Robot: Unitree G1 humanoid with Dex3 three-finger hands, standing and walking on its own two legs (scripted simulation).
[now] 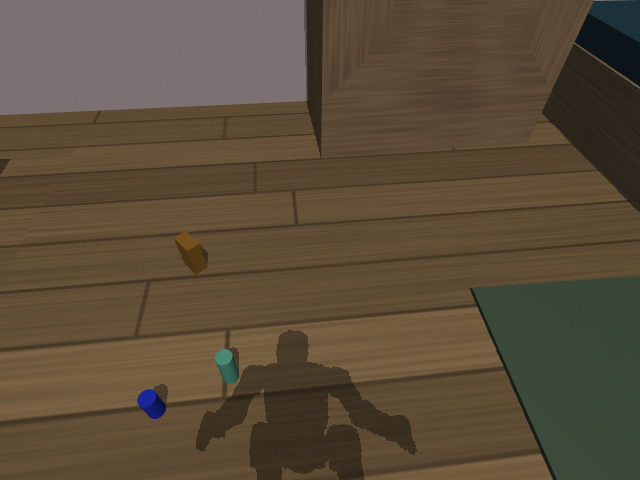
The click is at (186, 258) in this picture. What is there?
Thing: carton on end
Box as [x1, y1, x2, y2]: [174, 231, 206, 274]
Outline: 185,231 174,237 183,261 196,274 205,268 206,265 199,244
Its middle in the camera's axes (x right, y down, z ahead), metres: -0.53 +0.04 +1.56
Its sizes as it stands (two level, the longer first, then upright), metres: 0.099 0.056 0.149
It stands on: the floor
